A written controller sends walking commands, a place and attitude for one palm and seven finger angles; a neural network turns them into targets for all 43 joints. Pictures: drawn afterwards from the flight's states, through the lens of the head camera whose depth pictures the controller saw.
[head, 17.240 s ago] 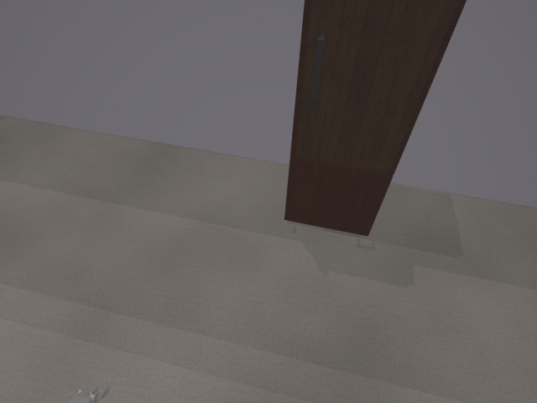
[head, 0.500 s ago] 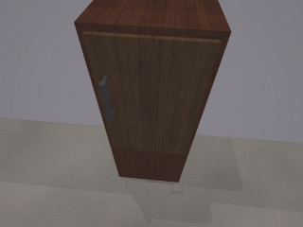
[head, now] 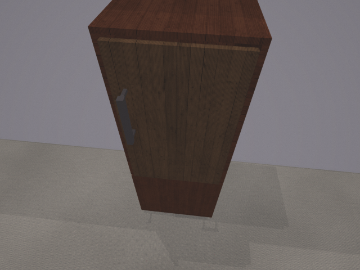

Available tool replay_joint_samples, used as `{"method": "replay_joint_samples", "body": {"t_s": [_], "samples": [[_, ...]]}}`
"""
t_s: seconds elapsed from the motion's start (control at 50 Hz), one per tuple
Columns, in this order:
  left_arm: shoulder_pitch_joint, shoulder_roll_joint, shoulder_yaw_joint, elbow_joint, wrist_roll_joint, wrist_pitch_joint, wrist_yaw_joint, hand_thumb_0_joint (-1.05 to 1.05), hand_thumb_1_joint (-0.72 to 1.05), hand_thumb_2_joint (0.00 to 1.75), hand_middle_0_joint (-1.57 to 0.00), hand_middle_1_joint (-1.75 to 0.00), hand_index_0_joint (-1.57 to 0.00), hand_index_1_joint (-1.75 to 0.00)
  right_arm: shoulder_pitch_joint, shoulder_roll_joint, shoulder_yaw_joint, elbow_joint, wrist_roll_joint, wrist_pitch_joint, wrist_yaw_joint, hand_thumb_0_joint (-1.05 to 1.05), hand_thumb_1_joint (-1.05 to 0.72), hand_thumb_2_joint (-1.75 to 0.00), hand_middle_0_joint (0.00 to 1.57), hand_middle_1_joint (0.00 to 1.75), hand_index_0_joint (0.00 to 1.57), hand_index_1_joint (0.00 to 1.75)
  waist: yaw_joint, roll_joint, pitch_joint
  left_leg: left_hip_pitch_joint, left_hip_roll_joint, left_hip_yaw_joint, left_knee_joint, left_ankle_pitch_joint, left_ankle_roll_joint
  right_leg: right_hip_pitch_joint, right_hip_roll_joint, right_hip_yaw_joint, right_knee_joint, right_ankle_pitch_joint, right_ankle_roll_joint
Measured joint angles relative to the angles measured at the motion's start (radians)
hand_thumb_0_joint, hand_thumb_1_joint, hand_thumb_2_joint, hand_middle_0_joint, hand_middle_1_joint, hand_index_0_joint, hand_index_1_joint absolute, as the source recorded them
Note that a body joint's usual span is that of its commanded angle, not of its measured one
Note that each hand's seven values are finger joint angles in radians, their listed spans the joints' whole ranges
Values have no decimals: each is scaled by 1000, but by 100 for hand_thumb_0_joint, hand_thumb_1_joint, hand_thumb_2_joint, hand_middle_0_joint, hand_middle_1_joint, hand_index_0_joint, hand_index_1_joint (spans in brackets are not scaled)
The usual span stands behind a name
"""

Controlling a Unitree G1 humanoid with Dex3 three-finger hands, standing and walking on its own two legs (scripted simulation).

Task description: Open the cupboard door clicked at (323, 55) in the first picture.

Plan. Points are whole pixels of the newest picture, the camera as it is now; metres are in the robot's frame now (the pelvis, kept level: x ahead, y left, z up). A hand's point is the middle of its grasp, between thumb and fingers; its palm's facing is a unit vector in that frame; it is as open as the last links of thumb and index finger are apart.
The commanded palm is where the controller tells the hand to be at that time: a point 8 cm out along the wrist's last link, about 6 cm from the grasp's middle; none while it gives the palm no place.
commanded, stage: raise the hand with hooked fingers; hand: left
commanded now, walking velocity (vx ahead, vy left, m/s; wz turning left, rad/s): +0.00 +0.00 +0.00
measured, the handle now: (127, 118) +0.50 +0.19 +0.03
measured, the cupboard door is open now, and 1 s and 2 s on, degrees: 0 0 0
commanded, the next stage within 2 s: none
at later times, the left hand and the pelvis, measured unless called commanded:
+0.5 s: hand out of the picture +0.12 +0.20 -0.06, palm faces +0.07 -1.00 +0.00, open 9.0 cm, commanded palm +0.13 +0.25 -0.03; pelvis -0.05 +0.00 -0.07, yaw +1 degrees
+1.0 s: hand (64, 232) +0.19 +0.26 +0.00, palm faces +0.03 -1.00 -0.08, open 12.1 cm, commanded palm +0.16 +0.31 +0.00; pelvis -0.05 +0.03 -0.06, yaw +1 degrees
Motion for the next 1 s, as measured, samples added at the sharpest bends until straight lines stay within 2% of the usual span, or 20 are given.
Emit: {"method": "replay_joint_samples", "body": {"t_s": [0.02, 0.04, 0.06, 0.12, 0.16, 0.2, 0.24, 0.3, 0.36, 0.42, 0.48, 0.52, 0.58, 0.64, 0.68, 0.74, 0.78, 0.82, 0.92, 1.0], "samples": [[0, -4, -2, 0, 2, -7, 8, 0, 91, 90, -20, -30, -20, -30, -2, -6, -1, -4, 1, 4, 3, 1, -92, -90, 20, 30, 20, 30, 1, 9, -2, -21, 7, -2, 27, -6, 0, -5, 6, -4, -3, 3, 1], [51, -2, -6, -153, -40, 53, 15, 1, 92, 90, -20, -30, -20, -30, 11, -16, 4, -47, 12, -4, 0, 2, -92, -90, 20, 30, 20, 30, 1, 15, 4, -29, 12, -4, 42, -17, 3, -12, 11, -3, 4, 5, 2], [113, 13, 2, -328, -67, 77, 29, 2, 94, 90, -20, -30, -20, -30, 32, -26, 7, -92, 20, -44, -13, 2, -92, -90, 20, 30, 20, 30, 7, 15, 7, -27, 12, 2, 44, -23, 3, -20, 10, 4, 19, 1, 2], [189, 45, 14, -678, -132, 11, 79, 4, 95, 89, -20, -31, -20, -31, 64, -67, -9, -187, 49, -165, -39, 2, -92, -90, 20, 30, 20, 30, 1, 39, -23, -54, -1, -7, 72, -26, 5, -45, -5, -5, 58, -19, 5], [164, 49, 24, -824, -167, -39, 75, 4, 93, 88, -20, -33, -20, -32, 45, -98, -19, -246, 58, -208, -47, 2, -92, -90, 20, 30, 20, 30, -16, 58, -45, -92, -11, -20, 108, -32, 12, -76, -17, -18, 94, -32, 10], [100, 46, 37, -895, -177, -131, 45, 4, 89, 87, -20, -34, -20, -34, 9, -123, -28, -309, 49, -239, -46, 2, -92, -90, 20, 30, 20, 30, -35, 68, -76, -159, -17, -27, 163, -45, 16, -141, -27, -25, 151, -49, 13], [23, 35, 59, -905, -190, -248, -17, 3, 85, 85, -20, -36, -20, -36, -34, -133, -39, -372, 36, -258, -35, 2, -91, -90, 20, 30, 20, 30, -43, 56, -110, -248, -18, -23, 232, -64, 16, -237, -33, -19, 232, -73, 11], [-35, 14, 92, -892, -223, -418, -176, 1, 78, 83, -20, -40, -20, -40, -90, -126, -56, -464, 27, -266, 0, 2, -91, -90, 20, 30, 20, 30, -38, 7, -139, -369, -7, -4, 342, -101, 9, -373, -31, 2, 355, -110, 1], [-8, 9, 112, -869, -229, -517, -335, 1, 70, 80, -21, -44, -21, -44, -121, -129, -67, -552, 28, -254, 29, 2, -91, -90, 20, 30, 20, 30, -33, -33, -150, -468, 2, -2, 450, -143, 6, -473, -28, 7, 461, -148, -4], [71, 27, 127, -881, -230, -494, -382, 0, 62, 77, -22, -49, -22, -49, -129, -135, -78, -623, 31, -222, 32, 1, -90, -90, 20, 30, 20, 30, -14, -50, -147, -535, 7, -10, 536, -177, 7, -533, -26, 2, 538, -181, -8], [148, 44, 150, -935, -242, -469, -344, 1, 55, 74, -23, -53, -23, -53, -124, -134, -78, -660, 31, -207, 22, 1, -90, -90, 20, 30, 20, 30, 8, -40, -140, -583, 12, -31, 601, -202, 8, -563, -24, -18, 581, -199, -8], [173, 59, 167, -995, -250, -485, -311, 1, 50, 72, -23, -56, -23, -56, -117, -128, -66, -662, 27, -207, 12, 1, -90, -90, 20, 30, 20, 30, 22, -25, -138, -615, 14, -50, 639, -213, 9, -579, -23, -35, 600, -206, -7], [140, 77, 171, -1070, -267, -531, -300, 1, 43, 69, -23, -61, -23, -60, -112, -115, -31, -637, 26, -219, -2, 1, -90, -90, 20, 30, 20, 30, 33, 5, -132, -659, 14, -77, 685, -222, 12, -602, -22, -61, 620, -210, -6], [40, 98, 152, -1092, -274, -524, -347, 1, 36, 67, -23, -65, -23, -65, -107, -94, 12, -603, 32, -225, -11, 1, -90, -90, 20, 30, 20, 30, 29, 32, -124, -690, 13, -89, 708, -220, 16, -622, -23, -72, 629, -203, -3], [-28, 116, 143, -1070, -271, -466, -389, 1, 31, 65, -23, -68, -23, -68, -96, -74, 36, -587, 40, -218, -15, 1, -90, -90, 20, 30, 20, 30, 16, 42, -123, -695, 14, -84, 702, -213, 19, -629, -22, -67, 622, -192, 1], [-80, 135, 151, -1025, -279, -322, -422, 0, 24, 62, -24, -72, -24, -72, -64, -50, 56, -583, 51, -192, -20, 2, -90, -90, 20, 30, 21, 30, -15, 48, -118, -671, 14, -63, 662, -195, 27, -615, -21, -47, 586, -170, 9], [-72, 137, 174, -1014, -296, -245, -409, 0, 19, 60, -25, -76, -25, -75, -34, -44, 57, -587, 53, -178, -26, 2, -90, -90, 21, 30, 21, 30, -32, 46, -118, -638, 14, -44, 622, -183, 33, -593, -20, -29, 552, -154, 15], [-44, 133, 206, -1023, -312, -216, -374, 0, 15, 58, -25, -79, -25, -78, -1, -47, 49, -590, 52, -174, -29, 2, -90, -90, 21, 30, 21, 30, -41, 40, -121, -605, 14, -29, 584, -174, 37, -567, -19, -15, 519, -141, 20], [-1, 136, 266, -1056, -305, -300, -299, 0, 3, 53, -26, -86, -26, -86, 51, -89, 20, -576, 43, -193, -27, 2, -90, -90, 20, 30, 20, 30, -35, 31, -123, -566, 7, -24, 545, -167, 45, -526, -22, -10, 475, -130, 29], [-39, 160, 275, -1013, -305, -348, -344, 0, -6, 49, -26, -92, -26, -92, 41, -134, 8, -558, 47, -210, -27, 2, -90, -90, 20, 30, 20, 30, -29, 33, -116, -570, 1, -34, 554, -172, 50, -519, -28, -21, 473, -134, 35]]}}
